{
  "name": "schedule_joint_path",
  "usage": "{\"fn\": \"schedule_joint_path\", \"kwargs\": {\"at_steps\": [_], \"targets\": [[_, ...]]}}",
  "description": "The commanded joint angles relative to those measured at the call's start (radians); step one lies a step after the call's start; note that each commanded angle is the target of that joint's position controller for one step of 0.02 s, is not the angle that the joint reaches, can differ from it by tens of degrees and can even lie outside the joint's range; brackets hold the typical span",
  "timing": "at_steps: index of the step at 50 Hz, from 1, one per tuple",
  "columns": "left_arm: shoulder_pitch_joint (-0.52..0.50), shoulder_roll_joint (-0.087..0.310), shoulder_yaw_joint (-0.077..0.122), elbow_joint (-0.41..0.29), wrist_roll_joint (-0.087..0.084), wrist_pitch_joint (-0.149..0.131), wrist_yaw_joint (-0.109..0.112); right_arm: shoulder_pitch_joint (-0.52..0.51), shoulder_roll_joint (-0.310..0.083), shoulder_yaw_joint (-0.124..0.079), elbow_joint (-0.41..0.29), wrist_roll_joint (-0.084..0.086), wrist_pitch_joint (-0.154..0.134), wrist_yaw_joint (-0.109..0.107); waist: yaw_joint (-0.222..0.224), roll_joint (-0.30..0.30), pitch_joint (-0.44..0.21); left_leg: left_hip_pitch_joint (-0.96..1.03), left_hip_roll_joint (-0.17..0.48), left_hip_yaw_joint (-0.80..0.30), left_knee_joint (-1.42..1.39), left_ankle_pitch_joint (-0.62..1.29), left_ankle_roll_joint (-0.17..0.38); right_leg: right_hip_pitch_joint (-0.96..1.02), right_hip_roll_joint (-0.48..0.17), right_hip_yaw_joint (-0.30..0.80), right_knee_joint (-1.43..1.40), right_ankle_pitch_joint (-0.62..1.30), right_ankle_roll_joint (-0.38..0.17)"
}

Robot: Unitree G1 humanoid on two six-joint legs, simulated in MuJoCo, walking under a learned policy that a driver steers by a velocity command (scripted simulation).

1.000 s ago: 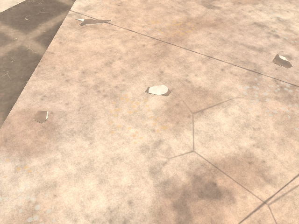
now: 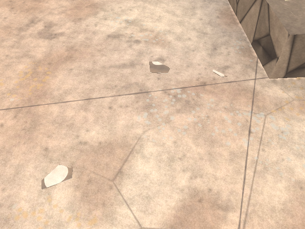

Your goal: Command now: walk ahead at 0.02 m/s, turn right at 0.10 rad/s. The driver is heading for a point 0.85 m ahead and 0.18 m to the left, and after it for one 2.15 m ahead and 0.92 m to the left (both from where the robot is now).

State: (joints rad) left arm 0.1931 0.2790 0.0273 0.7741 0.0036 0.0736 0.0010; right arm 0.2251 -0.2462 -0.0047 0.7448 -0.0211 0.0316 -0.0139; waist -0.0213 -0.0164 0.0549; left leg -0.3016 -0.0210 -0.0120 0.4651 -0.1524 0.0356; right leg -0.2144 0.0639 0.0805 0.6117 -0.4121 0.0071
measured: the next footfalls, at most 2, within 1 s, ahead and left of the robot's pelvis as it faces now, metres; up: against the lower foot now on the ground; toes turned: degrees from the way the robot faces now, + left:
right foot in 0.04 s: +0.01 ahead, -0.11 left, +0.00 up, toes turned +5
right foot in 1.00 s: +0.57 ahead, -0.08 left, +0.00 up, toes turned -4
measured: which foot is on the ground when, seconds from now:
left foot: down 0.00-1.00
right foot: up 0.00-0.02, down 0.04-0.52, up 0.54-0.98, down 1.00-1.00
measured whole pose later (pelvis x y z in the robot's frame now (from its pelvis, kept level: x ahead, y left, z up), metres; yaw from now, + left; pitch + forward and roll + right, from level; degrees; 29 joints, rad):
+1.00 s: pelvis +0.37 +0.01 -0.03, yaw +0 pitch +3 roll -1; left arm -0.07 0.23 0.01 0.73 0.03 -0.06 -0.04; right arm 0.54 -0.22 -0.03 1.05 -0.03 -0.09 -0.01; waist -0.06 0.01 0.04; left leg 0.28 0.01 0.03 0.25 -0.47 0.03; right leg -0.58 0.02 -0.12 0.57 -0.11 -0.14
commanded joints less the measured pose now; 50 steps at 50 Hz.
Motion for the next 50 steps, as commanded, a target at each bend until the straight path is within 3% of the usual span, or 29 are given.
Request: {"fn": "schedule_joint_path", "kwargs": {"at_steps": [1,2,3,4,5,8,12,13,14,15,16,17,18,21,23,25,26,27,28,29,30,32,39,43,45,47,48,49,50], "targets": [[0.094,0.075,0.010,0.000,0.009,-0.023,0.009,0.017,-0.157,-0.047,-0.027,0.006,0.001,0.001,0.037,0.170,-0.090,0.013,0.172,-0.215,-0.132,0.022,0.077,0.151,-0.005,-0.031,-0.275,0.193,-0.049],[0.074,0.110,0.011,-0.008,0.025,-0.036,0.014,0.026,-0.137,-0.043,-0.031,0.009,-0.004,0.003,0.025,0.099,-0.097,-0.039,0.157,-0.199,-0.103,-0.028,0.033,0.191,-0.097,0.080,-0.301,0.188,-0.075],[0.015,0.163,0.020,-0.016,0.028,-0.043,0.020,0.030,-0.096,-0.032,-0.046,0.020,-0.012,0.008,-0.018,-0.061,-0.078,-0.035,0.059,-0.097,-0.068,-0.100,-0.006,0.094,-0.206,0.211,-0.314,0.193,-0.119],[-0.024,0.101,0.002,-0.011,0.020,-0.053,0.015,-0.005,-0.091,-0.029,-0.025,0.016,-0.009,0.006,-0.011,-0.074,-0.052,0.121,0.037,-0.060,-0.072,-0.082,-0.016,-0.082,-0.238,0.216,-0.333,0.138,-0.130],[-0.049,0.069,-0.011,-0.006,0.019,-0.062,0.015,-0.016,-0.091,-0.030,-0.013,0.011,-0.009,0.006,-0.020,-0.068,-0.033,0.175,0.046,-0.073,-0.080,-0.033,-0.017,-0.120,-0.195,0.184,-0.339,0.079,-0.103],[0.005,0.084,-0.009,0.042,0.011,-0.072,0.029,0.011,-0.122,-0.041,0.028,0.004,-0.019,0.011,-0.009,-0.078,-0.016,0.170,0.076,-0.098,-0.083,0.038,0.001,-0.084,-0.132,0.130,-0.328,0.108,-0.069],[0.039,0.069,-0.010,0.084,0.007,-0.072,0.030,0.022,-0.105,-0.036,0.083,0.008,-0.024,0.006,0.002,-0.016,-0.007,0.133,0.078,-0.102,-0.105,0.021,-0.002,-0.041,-0.128,0.117,-0.309,0.150,-0.079],[0.082,0.081,-0.004,0.103,0.008,-0.070,0.029,0.036,-0.107,-0.037,0.097,0.006,-0.022,0.008,0.015,-0.023,-0.048,0.132,0.046,-0.077,-0.077,-0.160,0.002,-0.024,-0.113,0.121,-0.327,-0.067,-0.096],[0.102,0.118,0.010,0.108,0.011,-0.063,0.025,0.028,-0.126,-0.046,0.096,0.000,-0.017,0.012,0.029,-0.056,-0.017,0.057,0.007,-0.045,-0.018,-0.364,0.012,-0.037,-0.120,0.164,-0.350,-0.308,-0.130],[0.134,0.148,0.022,0.110,0.015,-0.060,0.020,-0.026,-0.137,-0.051,0.075,-0.004,-0.012,0.021,0.062,-0.084,0.049,-0.082,-0.010,-0.025,0.049,-0.434,0.014,-0.029,-0.177,0.259,-0.421,-0.489,-0.178],[0.139,0.182,0.037,0.112,0.014,-0.064,0.017,-0.093,-0.107,-0.045,0.046,0.001,-0.014,0.030,0.085,-0.168,0.116,-0.190,-0.023,0.051,0.161,-0.304,0.004,0.001,-0.278,0.380,-0.514,-0.546,-0.231],[0.118,0.171,0.043,0.109,0.014,-0.072,0.016,-0.128,-0.108,-0.047,0.029,0.001,-0.021,0.032,0.092,-0.170,0.157,-0.269,0.028,0.039,0.264,-0.209,0.004,0.016,-0.348,0.439,-0.556,-0.452,-0.264],[0.102,0.152,0.043,0.105,0.018,-0.085,0.015,-0.117,-0.125,-0.056,0.031,-0.001,-0.031,0.035,0.070,-0.115,0.133,-0.328,0.056,0.011,0.313,-0.195,0.003,0.079,-0.357,0.427,-0.552,-0.337,-0.267],[0.029,0.149,0.054,0.091,0.005,-0.126,0.009,-0.050,-0.116,-0.060,0.050,0.001,-0.059,0.054,0.013,-0.095,0.028,-0.187,0.069,0.028,0.224,-0.162,0.005,0.107,-0.278,0.239,-0.520,-0.146,-0.221],[-0.001,0.157,0.062,0.091,0.004,-0.137,0.003,0.002,-0.106,-0.062,0.061,0.010,-0.062,0.055,-0.020,-0.122,0.039,0.042,0.046,0.082,0.112,-0.170,0.017,-0.050,-0.251,0.166,-0.493,-0.164,-0.207],[-0.027,0.138,0.060,0.089,0.013,-0.137,0.001,0.195,-0.118,-0.076,0.133,0.006,-0.068,0.039,-0.111,0.009,0.035,0.340,-0.018,0.150,0.013,-0.158,0.014,-0.250,-0.194,0.101,-0.304,-0.178,-0.199],[-0.045,0.084,0.043,0.075,0.031,-0.143,-0.003,0.365,-0.169,-0.093,0.182,-0.006,-0.085,0.024,-0.188,0.180,-0.018,0.525,0.085,-0.020,-0.068,-0.304,0.036,-0.385,-0.109,0.006,0.034,-0.063,-0.177],[-0.082,-0.030,0.011,0.002,0.015,-0.159,-0.009,0.447,-0.267,-0.104,0.182,-0.029,-0.100,0.021,-0.187,0.428,-0.072,0.585,0.370,-0.582,-0.312,-0.729,0.120,-0.602,0.021,-0.083,0.407,-0.122,-0.137],[-0.078,0.016,0.017,-0.005,0.016,-0.160,-0.014,0.326,-0.206,-0.087,0.165,-0.031,-0.093,0.025,-0.096,0.253,-0.022,0.462,0.429,-0.790,-0.382,-0.828,0.180,-0.684,-0.010,0.043,0.552,-0.026,-0.160],[-0.099,0.061,0.026,-0.005,0.019,-0.159,-0.024,0.207,-0.189,-0.085,0.123,-0.020,-0.095,0.028,-0.042,0.110,0.032,0.384,0.413,-0.664,-0.339,-0.735,0.169,-0.702,-0.093,0.042,0.589,0.092,-0.159],[-0.078,0.084,0.031,0.013,0.028,-0.161,-0.037,0.164,-0.170,-0.080,0.108,-0.011,-0.104,0.033,-0.017,0.039,0.000,0.338,0.350,-0.532,-0.324,-0.615,0.146,-0.634,-0.133,0.025,0.556,0.167,-0.139],[-0.046,0.076,0.029,0.033,0.051,-0.146,-0.055,0.161,-0.142,-0.066,0.115,-0.004,-0.118,0.028,0.007,0.074,-0.013,0.273,0.269,-0.379,-0.376,-0.489,0.118,-0.554,-0.165,-0.019,0.510,0.226,-0.094],[-0.303,0.036,0.007,-0.063,0.035,-0.118,-0.065,0.310,-0.104,-0.057,0.190,0.011,-0.144,0.027,-0.043,0.059,0.106,0.280,0.197,-0.142,-0.473,-0.108,0.150,-0.650,-0.160,-0.131,0.280,0.403,-0.032],[-0.400,0.017,-0.008,-0.111,0.025,-0.120,-0.070,0.332,-0.105,-0.054,0.219,0.013,-0.154,0.016,-0.052,0.077,0.132,0.328,0.217,-0.055,-0.537,0.165,0.149,-0.529,-0.137,-0.183,0.070,0.469,-0.072],[-0.394,0.022,-0.009,-0.121,0.025,-0.123,-0.063,0.321,-0.120,-0.054,0.233,0.012,-0.152,0.015,-0.031,0.085,0.109,0.404,0.225,0.002,-0.483,0.441,0.140,-0.450,-0.102,-0.213,0.004,0.418,-0.112],[-0.311,0.046,0.002,-0.108,0.027,-0.124,-0.043,0.319,-0.158,-0.060,0.247,0.003,-0.146,0.008,0.022,0.141,0.018,0.462,0.246,0.039,-0.299,0.977,0.120,-0.283,-0.018,-0.251,0.000,0.315,-0.149],[-0.175,0.081,0.016,-0.074,0.025,-0.127,-0.032,0.311,-0.185,-0.067,0.254,-0.009,-0.136,0.000,0.091,0.172,-0.065,0.473,0.258,0.048,-0.122,1.144,0.108,-0.144,0.016,-0.241,0.011,0.242,-0.169],[0.060,0.118,0.037,-0.002,0.021,-0.130,-0.018,0.281,-0.209,-0.075,0.253,-0.015,-0.121,-0.007,0.198,0.176,-0.176,0.411,0.251,0.066,0.137,1.145,0.095,0.092,0.038,-0.231,-0.026,0.202,-0.188],[0.275,0.179,0.062,0.060,0.035,-0.135,-0.001,0.251,-0.182,-0.071,0.234,-0.018,-0.117,-0.008,0.282,0.129,-0.281,0.183,0.205,0.067,0.466,0.868,0.090,0.394,-0.080,-0.096,-0.024,0.077,-0.212]]}}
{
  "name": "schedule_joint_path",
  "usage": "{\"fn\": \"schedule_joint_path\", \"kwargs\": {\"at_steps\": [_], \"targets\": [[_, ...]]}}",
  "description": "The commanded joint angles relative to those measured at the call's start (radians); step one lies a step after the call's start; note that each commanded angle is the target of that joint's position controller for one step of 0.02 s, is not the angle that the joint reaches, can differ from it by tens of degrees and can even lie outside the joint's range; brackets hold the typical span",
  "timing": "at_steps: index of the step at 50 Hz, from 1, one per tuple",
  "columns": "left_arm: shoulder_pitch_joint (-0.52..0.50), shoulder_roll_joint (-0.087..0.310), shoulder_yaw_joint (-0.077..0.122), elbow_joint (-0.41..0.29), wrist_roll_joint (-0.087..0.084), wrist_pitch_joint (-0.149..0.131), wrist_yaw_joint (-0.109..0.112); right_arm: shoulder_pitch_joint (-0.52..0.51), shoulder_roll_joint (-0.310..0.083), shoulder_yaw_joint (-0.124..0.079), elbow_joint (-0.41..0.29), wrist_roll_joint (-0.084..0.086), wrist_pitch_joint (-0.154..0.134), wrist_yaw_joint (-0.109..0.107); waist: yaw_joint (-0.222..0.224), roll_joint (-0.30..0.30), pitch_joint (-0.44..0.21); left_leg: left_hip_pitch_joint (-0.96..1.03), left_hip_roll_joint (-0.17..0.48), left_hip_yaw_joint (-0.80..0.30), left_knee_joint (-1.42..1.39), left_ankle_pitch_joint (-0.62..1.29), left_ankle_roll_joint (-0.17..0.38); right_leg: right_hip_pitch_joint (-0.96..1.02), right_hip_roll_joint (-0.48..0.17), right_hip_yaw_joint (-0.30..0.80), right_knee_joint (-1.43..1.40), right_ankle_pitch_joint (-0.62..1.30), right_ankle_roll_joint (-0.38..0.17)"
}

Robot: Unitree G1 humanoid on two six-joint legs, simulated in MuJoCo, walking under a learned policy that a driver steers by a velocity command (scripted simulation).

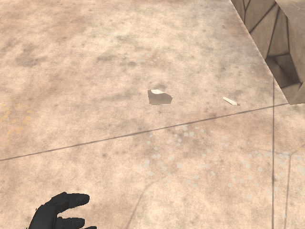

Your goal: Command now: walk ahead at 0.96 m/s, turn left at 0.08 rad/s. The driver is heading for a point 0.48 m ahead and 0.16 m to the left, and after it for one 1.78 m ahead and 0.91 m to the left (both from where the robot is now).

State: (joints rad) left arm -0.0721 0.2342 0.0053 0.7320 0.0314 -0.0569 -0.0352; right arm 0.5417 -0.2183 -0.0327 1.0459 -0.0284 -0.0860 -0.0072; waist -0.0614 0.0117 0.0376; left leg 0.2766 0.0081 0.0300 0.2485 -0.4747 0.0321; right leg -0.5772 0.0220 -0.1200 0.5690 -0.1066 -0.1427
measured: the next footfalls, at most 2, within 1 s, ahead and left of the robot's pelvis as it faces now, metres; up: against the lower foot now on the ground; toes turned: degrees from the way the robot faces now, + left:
left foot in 0.46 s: +0.62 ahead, +0.07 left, +0.00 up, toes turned +21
right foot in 0.90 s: +0.89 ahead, +0.04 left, +0.00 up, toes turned +50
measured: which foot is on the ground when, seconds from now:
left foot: down 0.00-0.00, up 0.02-0.44, down 0.46-0.90, up 0.92-1.00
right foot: down 0.00-0.46, up 0.48-0.88, down 0.90-1.00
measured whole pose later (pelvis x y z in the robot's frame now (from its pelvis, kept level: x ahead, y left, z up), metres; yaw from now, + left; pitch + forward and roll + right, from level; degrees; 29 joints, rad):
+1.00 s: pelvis +0.71 +0.02 +0.02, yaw +48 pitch +0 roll +1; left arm 0.11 0.28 -0.01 0.64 0.01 -0.01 0.05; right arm 0.23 -0.38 -0.11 0.71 -0.03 0.04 -0.01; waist -0.06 0.02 0.09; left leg -0.38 -0.20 -0.15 1.09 -0.55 0.00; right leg -0.41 0.00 0.05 0.55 -0.14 0.00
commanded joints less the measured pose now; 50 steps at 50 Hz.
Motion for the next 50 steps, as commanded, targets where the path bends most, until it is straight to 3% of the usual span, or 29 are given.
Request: {"fn": "schedule_joint_path", "kwargs": {"at_steps": [1,2,3,4,7,9,13,17,19,21,22,23,24,25,26,27,29,31,33,35,40,42,44,45,46,47,48,49,50], "targets": [[0.578,0.316,0.110,0.110,0.046,-0.013,0.042,0.024,-0.017,-0.002,-0.118,0.028,-0.009,0.016,0.201,-0.206,-0.386,-0.825,0.005,-0.018,1.089,0.275,0.068,1.052,-0.369,0.654,-0.103,-0.704,-0.142],[0.543,0.272,0.105,0.105,0.023,-0.014,0.026,-0.020,-0.098,-0.020,-0.125,0.041,-0.026,0.018,0.206,-0.174,-0.422,-0.941,-0.050,-0.162,1.209,0.043,0.108,1.007,-0.423,1.000,-0.333,-0.853,-0.125],[0.424,0.219,0.096,0.114,0.022,-0.022,0.024,-0.151,-0.136,-0.034,-0.162,0.044,-0.024,0.011,0.158,-0.111,-0.198,-1.017,0.020,-0.145,1.215,0.175,0.120,0.831,-0.377,0.800,-0.347,-0.744,-0.079],[0.369,0.150,0.083,0.113,0.017,-0.034,0.020,-0.181,-0.127,-0.028,-0.166,0.040,-0.023,0.015,0.128,-0.012,-0.103,-0.978,0.070,-0.129,1.151,0.260,0.119,0.657,-0.358,0.628,-0.360,-0.547,-0.060],[0.352,0.059,0.055,0.158,0.003,-0.057,0.024,-0.144,-0.057,-0.018,-0.154,0.004,0.026,0.045,0.029,-0.061,-0.001,-0.854,0.133,-0.129,1.059,0.289,0.091,0.383,-0.272,0.334,-0.440,-0.346,0.020],[0.374,0.063,0.055,0.182,-0.017,-0.075,0.022,-0.219,-0.042,-0.016,-0.188,0.004,0.055,0.057,0.016,-0.062,0.061,-0.932,0.149,-0.107,1.038,0.337,0.075,0.358,-0.246,0.195,-0.477,-0.218,0.060],[0.429,0.055,0.048,0.198,-0.011,-0.093,0.015,-0.420,-0.040,-0.003,-0.266,0.023,0.061,0.068,0.048,-0.056,0.131,-0.971,0.106,0.014,0.819,0.551,0.077,0.343,-0.146,-0.069,-0.513,0.160,0.127],[0.506,0.095,0.039,0.217,-0.020,-0.090,0.050,-0.539,-0.049,0.011,-0.317,0.018,0.047,0.081,0.054,-0.042,0.130,-0.901,0.023,0.161,0.525,0.632,0.113,0.513,-0.157,-0.171,-0.475,0.713,0.164],[0.506,0.152,0.047,0.201,-0.022,-0.076,0.082,-0.483,-0.084,0.004,-0.298,0.011,0.047,0.082,0.012,-0.074,0.062,-0.791,-0.062,0.222,0.450,0.629,0.131,0.629,-0.182,-0.192,-0.318,1.106,0.181],[0.455,0.213,0.066,0.166,-0.022,-0.049,0.109,-0.221,-0.144,-0.020,-0.224,-0.001,0.049,0.075,-0.114,-0.094,-0.079,-0.502,-0.145,0.218,0.407,0.575,0.149,0.615,-0.216,-0.168,0.049,1.291,0.184],[0.394,0.228,0.075,0.145,-0.016,-0.038,0.106,0.000,-0.189,-0.045,-0.161,-0.004,0.051,0.058,-0.210,-0.098,-0.166,-0.287,-0.130,0.132,0.382,0.567,0.192,0.523,-0.235,-0.132,0.339,1.195,0.183],[0.335,0.211,0.084,0.137,-0.028,-0.029,0.083,0.066,-0.212,-0.067,-0.132,0.012,0.048,0.028,-0.236,0.015,-0.156,-0.175,-0.051,0.016,0.251,0.650,0.247,0.377,-0.104,-0.134,0.755,0.447,0.186],[0.365,0.073,0.053,0.075,-0.011,-0.041,0.064,-0.006,-0.303,-0.088,-0.142,0.012,0.051,0.014,-0.093,0.223,-0.119,0.003,0.109,-0.199,0.448,1.333,0.302,-0.010,0.048,-0.066,1.111,-0.497,0.200],[0.425,0.068,0.041,0.003,-0.037,-0.047,0.071,-0.035,-0.379,-0.108,-0.175,-0.007,0.054,0.020,-0.050,0.116,-0.370,0.182,0.270,-0.526,0.333,1.346,0.500,-0.175,0.040,0.140,1.258,-0.454,0.214],[0.406,0.097,0.028,-0.015,-0.022,-0.057,0.071,-0.137,-0.346,-0.114,-0.236,0.004,0.063,0.012,-0.023,-0.028,-0.358,0.073,0.293,-0.660,0.184,0.971,0.494,-0.192,-0.003,0.208,1.162,-0.378,0.184],[0.369,0.111,0.030,-0.012,-0.011,-0.059,0.067,-0.218,-0.276,-0.096,-0.249,0.013,0.070,0.003,0.030,-0.109,-0.162,-0.151,0.253,-0.613,0.094,0.814,0.448,-0.188,-0.041,0.208,1.041,-0.339,0.178],[0.342,0.126,0.037,-0.021,0.021,-0.021,0.067,-0.277,-0.211,-0.073,-0.271,0.028,0.063,-0.002,0.097,-0.176,-0.029,-0.443,0.184,-0.484,0.056,0.958,0.378,-0.075,-0.095,0.198,0.866,-0.323,0.210],[0.320,0.109,0.030,-0.048,0.027,0.025,0.069,-0.271,-0.224,-0.072,-0.269,0.027,0.049,0.004,0.117,-0.164,-0.035,-0.607,0.095,-0.370,0.065,1.078,0.327,0.053,-0.118,0.173,0.668,-0.307,0.239],[0.281,0.088,0.022,-0.082,0.012,0.036,0.068,-0.248,-0.255,-0.086,-0.275,0.016,0.046,0.005,0.103,-0.105,-0.102,-0.594,0.026,-0.323,0.125,1.200,0.276,0.084,-0.098,0.149,0.538,-0.207,0.239],[0.238,0.093,0.017,-0.109,0.001,0.040,0.070,-0.233,-0.248,-0.091,-0.287,0.025,0.063,0.000,0.078,-0.038,-0.154,-0.543,-0.027,-0.301,0.187,1.179,0.207,0.084,-0.077,0.152,0.424,-0.088,0.224],[0.076,0.120,0.003,-0.174,-0.008,0.039,0.071,-0.184,-0.252,-0.105,-0.320,0.019,0.113,-0.011,-0.012,0.063,-0.130,-0.415,-0.039,-0.447,0.254,0.936,0.138,0.021,-0.009,0.199,0.217,-0.054,0.205],[0.095,0.146,0.005,-0.170,-0.012,0.021,0.073,-0.208,-0.254,-0.109,-0.344,0.006,0.117,-0.011,-0.002,0.081,-0.107,-0.394,-0.027,-0.522,0.298,0.849,0.126,0.066,0.012,0.239,0.098,-0.087,0.189],[0.199,0.168,0.012,-0.141,-0.012,0.002,0.080,-0.286,-0.254,-0.109,-0.376,0.008,0.110,-0.009,0.065,0.104,-0.089,-0.464,-0.057,-0.551,0.363,0.717,0.072,0.253,0.020,0.246,-0.110,-0.018,0.162],[0.282,0.201,0.021,-0.123,-0.003,-0.010,0.089,-0.304,-0.221,-0.098,-0.397,0.027,0.101,-0.006,0.103,0.046,-0.117,-0.564,-0.104,-0.498,0.504,0.566,0.024,0.445,-0.090,0.306,-0.199,0.128,0.129],[0.312,0.291,0.038,-0.136,-0.004,-0.002,0.099,-0.219,-0.133,-0.074,-0.425,0.042,0.099,-0.010,0.054,-0.203,-0.224,-0.724,-0.236,-0.280,0.759,-0.040,-0.027,0.664,-0.408,0.592,-0.190,0.478,0.035],[0.317,0.280,0.046,-0.131,-0.024,0.024,0.093,-0.109,-0.214,-0.089,-0.413,0.009,0.111,-0.009,0.013,-0.312,-0.343,-0.780,-0.242,-0.168,0.899,-0.282,-0.044,0.676,-0.508,0.809,-0.186,0.637,-0.104],[0.285,0.211,0.035,-0.147,-0.025,0.040,0.089,-0.118,-0.246,-0.095,-0.374,-0.015,0.121,-0.007,0.010,-0.181,-0.269,-0.818,-0.166,-0.158,1.001,-0.190,-0.057,0.630,-0.456,0.723,-0.174,0.564,-0.112],[0.267,0.152,0.022,-0.150,-0.025,0.050,0.088,-0.192,-0.252,-0.095,-0.367,-0.015,0.131,0.003,0.033,-0.093,-0.188,-0.817,-0.146,-0.145,1.019,-0.102,-0.068,0.549,-0.373,0.563,-0.173,0.486,-0.083],[0.239,0.139,0.018,-0.150,-0.017,0.059,0.087,-0.229,-0.235,-0.092,-0.376,-0.003,0.141,0.013,0.027,-0.088,-0.157,-0.799,-0.130,-0.141,1.012,-0.045,-0.078,0.498,-0.305,0.467,-0.194,0.386,-0.048]]}}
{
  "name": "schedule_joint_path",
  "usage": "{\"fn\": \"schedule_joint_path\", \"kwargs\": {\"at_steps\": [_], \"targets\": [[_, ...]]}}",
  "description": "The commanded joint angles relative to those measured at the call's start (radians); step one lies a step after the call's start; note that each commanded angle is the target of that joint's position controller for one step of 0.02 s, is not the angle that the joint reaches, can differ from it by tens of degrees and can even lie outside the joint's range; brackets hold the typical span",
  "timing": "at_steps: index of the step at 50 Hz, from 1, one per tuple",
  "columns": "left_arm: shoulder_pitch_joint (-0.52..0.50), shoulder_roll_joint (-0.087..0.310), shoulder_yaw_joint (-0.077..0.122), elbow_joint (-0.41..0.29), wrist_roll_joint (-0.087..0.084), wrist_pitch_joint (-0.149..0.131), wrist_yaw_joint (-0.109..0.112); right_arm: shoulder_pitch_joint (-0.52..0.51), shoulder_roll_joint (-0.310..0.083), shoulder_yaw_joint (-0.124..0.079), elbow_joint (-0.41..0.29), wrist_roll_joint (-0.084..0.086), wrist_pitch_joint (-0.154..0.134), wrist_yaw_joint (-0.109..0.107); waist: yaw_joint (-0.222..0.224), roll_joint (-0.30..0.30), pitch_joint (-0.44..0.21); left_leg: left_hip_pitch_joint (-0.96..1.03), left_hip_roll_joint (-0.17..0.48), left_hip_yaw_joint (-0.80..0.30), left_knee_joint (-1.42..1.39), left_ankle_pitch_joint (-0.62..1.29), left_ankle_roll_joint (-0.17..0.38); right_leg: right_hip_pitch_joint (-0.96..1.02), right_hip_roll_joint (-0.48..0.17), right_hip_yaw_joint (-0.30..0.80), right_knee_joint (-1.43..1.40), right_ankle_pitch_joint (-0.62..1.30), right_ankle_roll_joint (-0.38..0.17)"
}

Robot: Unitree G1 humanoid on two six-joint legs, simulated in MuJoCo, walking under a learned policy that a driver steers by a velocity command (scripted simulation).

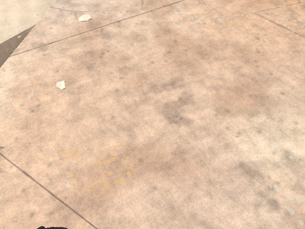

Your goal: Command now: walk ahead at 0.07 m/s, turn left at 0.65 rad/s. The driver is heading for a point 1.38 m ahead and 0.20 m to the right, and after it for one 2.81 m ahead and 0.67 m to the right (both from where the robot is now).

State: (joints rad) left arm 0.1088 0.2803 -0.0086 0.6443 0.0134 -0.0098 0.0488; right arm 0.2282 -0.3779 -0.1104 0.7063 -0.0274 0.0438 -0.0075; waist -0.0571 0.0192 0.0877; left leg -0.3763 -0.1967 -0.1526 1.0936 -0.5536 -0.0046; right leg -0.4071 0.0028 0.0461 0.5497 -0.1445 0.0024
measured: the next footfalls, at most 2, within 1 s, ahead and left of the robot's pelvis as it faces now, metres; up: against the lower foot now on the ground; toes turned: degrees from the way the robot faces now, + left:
left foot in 0.30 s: +0.02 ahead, +0.09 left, +0.00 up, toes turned +2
right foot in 0.58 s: +0.03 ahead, -0.13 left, +0.00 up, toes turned +7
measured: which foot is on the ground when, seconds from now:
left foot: up 0.00-0.28, down 0.30-1.00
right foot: down 0.00-0.30, up 0.32-0.56, down 0.58-1.00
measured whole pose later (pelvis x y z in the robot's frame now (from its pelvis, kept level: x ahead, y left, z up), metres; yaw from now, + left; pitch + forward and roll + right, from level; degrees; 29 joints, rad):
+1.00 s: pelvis -0.02 -0.03 +0.02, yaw +6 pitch -2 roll +0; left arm 0.24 0.23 0.01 0.97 0.01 0.01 0.02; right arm 0.24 -0.24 -0.01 1.04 -0.01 0.01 -0.03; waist 0.00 0.00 0.03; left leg -0.17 -0.04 -0.07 0.38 -0.19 0.01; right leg -0.15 0.02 0.00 0.40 -0.21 -0.02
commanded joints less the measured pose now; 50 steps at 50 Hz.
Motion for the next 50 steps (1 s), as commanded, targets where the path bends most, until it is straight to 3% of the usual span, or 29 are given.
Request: {"fn": "schedule_joint_path", "kwargs": {"at_steps": [1,3,6,10,12,13,14,15,16,17,18,19,21,22,24,26,28,29,30,31,32,33,36,50], "targets": [[0.049,0.111,0.038,-0.054,0.007,0.011,0.003,0.067,-0.058,-0.006,-0.049,0.005,0.020,0.024,0.022,-0.145,-0.176,-0.137,0.084,0.046,0.160,0.065,-0.049,0.282,-0.248,0.236,-0.190,0.417,-0.184],[0.066,0.129,0.050,-0.035,0.017,0.003,-0.010,0.063,-0.038,0.007,-0.050,0.020,0.029,0.031,0.024,-0.170,-0.175,-0.092,0.066,0.060,0.141,0.094,-0.052,0.234,-0.213,0.158,-0.192,0.467,-0.184],[0.093,0.137,0.060,-0.016,0.013,-0.001,-0.021,0.029,-0.026,0.022,-0.060,0.017,0.036,0.030,0.033,-0.176,-0.186,-0.064,0.073,0.064,0.021,0.089,-0.037,0.230,-0.231,0.146,-0.213,0.361,-0.203],[0.102,0.155,0.072,0.002,0.017,0.017,-0.035,-0.018,0.005,0.052,-0.065,0.017,0.040,0.030,0.058,-0.230,-0.161,0.071,0.108,0.119,-0.265,0.058,0.001,0.156,-0.223,0.133,-0.265,0.048,-0.200],[0.123,0.167,0.079,0.020,0.018,0.032,-0.043,-0.012,0.004,0.060,-0.054,0.020,0.034,0.029,0.066,-0.250,-0.148,0.145,0.112,0.151,-0.414,0.091,0.024,0.142,-0.222,0.139,-0.263,0.004,-0.195],[0.129,0.172,0.081,0.028,0.011,0.042,-0.044,0.017,0.012,0.064,-0.038,0.017,0.027,0.028,0.049,-0.233,-0.141,0.208,0.113,0.167,-0.535,0.168,0.040,0.118,-0.213,0.126,-0.240,0.009,-0.179],[0.147,0.171,0.081,0.038,-0.001,0.048,-0.043,0.048,0.016,0.068,-0.019,0.008,0.018,0.025,0.034,-0.207,-0.131,0.294,0.112,0.170,-0.673,0.260,0.062,0.064,-0.203,0.110,-0.213,0.004,-0.145],[0.193,0.154,0.079,0.052,0.001,0.047,-0.045,0.034,-0.001,0.071,-0.019,-0.002,0.009,0.020,0.043,-0.132,-0.118,0.345,0.159,0.085,-0.775,0.303,0.082,0.004,-0.180,0.084,-0.170,-0.041,-0.088],[0.228,0.074,0.062,0.034,0.007,0.042,-0.054,0.018,-0.051,0.070,-0.038,-0.017,0.000,0.017,0.069,0.114,-0.153,0.393,0.413,-0.225,-0.901,0.194,0.122,-0.076,-0.089,-0.021,0.044,-0.245,-0.022],[0.154,0.084,0.061,0.005,0.001,0.050,-0.038,-0.053,-0.100,0.059,-0.056,-0.015,-0.005,0.013,0.051,0.221,-0.055,0.087,0.546,-0.332,-0.918,0.264,0.219,-0.045,-0.005,-0.052,0.092,-0.373,0.005],[0.120,0.114,0.070,0.017,-0.003,0.059,-0.036,-0.087,-0.037,0.073,-0.045,-0.019,-0.016,0.008,0.062,0.129,-0.018,0.039,0.482,-0.248,-0.906,0.319,0.223,0.039,-0.037,-0.001,0.185,-0.313,0.005],[0.144,0.100,0.071,0.036,-0.010,0.062,-0.042,-0.128,-0.001,0.086,-0.039,-0.013,-0.025,0.002,0.093,0.124,-0.020,0.039,0.428,-0.171,-0.886,0.400,0.205,0.052,-0.018,-0.011,0.216,-0.273,0.000],[0.200,0.100,0.076,0.079,0.001,0.060,-0.043,-0.127,0.008,0.090,-0.025,-0.002,-0.038,-0.010,0.104,0.139,-0.050,0.120,0.359,-0.077,-0.827,0.627,0.177,0.065,-0.010,-0.033,0.234,-0.237,0.001],[0.217,0.088,0.071,0.096,0.005,0.058,-0.043,-0.108,0.022,0.094,-0.014,0.003,-0.042,-0.010,0.099,0.130,-0.082,0.171,0.348,-0.054,-0.792,0.749,0.179,0.077,-0.007,-0.038,0.221,-0.251,0.005],[0.191,0.059,0.059,0.096,-0.002,0.056,-0.038,-0.064,0.031,0.098,0.014,0.010,-0.046,-0.012,0.076,0.118,-0.107,0.238,0.357,-0.054,-0.745,0.837,0.185,0.097,-0.008,-0.039,0.133,-0.273,0.009],[0.178,0.045,0.052,0.104,-0.011,0.054,-0.028,-0.046,0.025,0.094,0.036,0.011,-0.044,-0.017,0.065,0.122,-0.114,0.266,0.356,-0.071,-0.711,0.829,0.181,0.139,0.001,-0.049,-0.006,-0.241,0.009],[0.209,0.046,0.048,0.129,-0.007,0.044,-0.018,-0.051,0.023,0.091,0.050,0.019,-0.042,-0.023,0.086,0.088,-0.127,0.214,0.333,-0.077,-0.688,0.719,0.130,0.284,-0.021,-0.026,-0.209,0.002,0.003],[0.212,0.079,0.051,0.133,0.005,0.034,-0.013,-0.027,0.043,0.096,0.054,0.020,-0.048,-0.022,0.072,0.045,-0.145,0.159,0.311,-0.077,-0.686,0.622,0.094,0.369,-0.088,0.043,-0.214,0.111,-0.004],[0.179,0.138,0.062,0.135,0.002,0.029,-0.016,0.027,0.044,0.091,0.064,0.021,-0.052,-0.016,0.017,-0.040,-0.117,0.129,0.250,-0.035,-0.715,0.534,0.077,0.358,-0.131,0.076,-0.153,0.232,-0.028],[0.160,0.106,0.059,0.145,-0.009,0.027,-0.028,0.006,0.041,0.091,0.092,0.019,-0.047,-0.016,0.046,-0.066,-0.098,0.184,0.222,-0.005,-0.743,0.460,0.067,0.270,-0.120,0.066,-0.153,0.165,-0.042],[0.164,0.072,0.049,0.153,-0.006,0.023,-0.034,-0.021,0.030,0.087,0.103,0.016,-0.041,-0.018,0.065,-0.068,-0.073,0.210,0.225,-0.003,-0.732,0.443,0.066,0.224,-0.107,0.064,-0.181,0.088,-0.038],[0.162,0.067,0.047,0.161,-0.002,0.022,-0.034,-0.030,0.024,0.082,0.112,0.017,-0.038,-0.017,0.068,-0.068,-0.061,0.213,0.231,-0.004,-0.719,0.452,0.068,0.210,-0.096,0.059,-0.199,0.042,-0.034],[0.157,0.068,0.045,0.188,-0.002,0.018,-0.025,-0.028,0.035,0.081,0.144,0.017,-0.036,-0.015,0.064,-0.068,-0.062,0.207,0.239,-0.009,-0.728,0.462,0.065,0.222,-0.092,0.060,-0.214,0.018,-0.036],[0.148,0.052,0.036,0.314,-0.001,0.014,-0.021,0.026,0.053,0.086,0.321,0.018,-0.039,-0.025,0.063,-0.026,-0.039,0.189,0.240,-0.005,-0.775,0.402,0.044,0.215,-0.094,0.078,-0.257,-0.096,-0.055]]}}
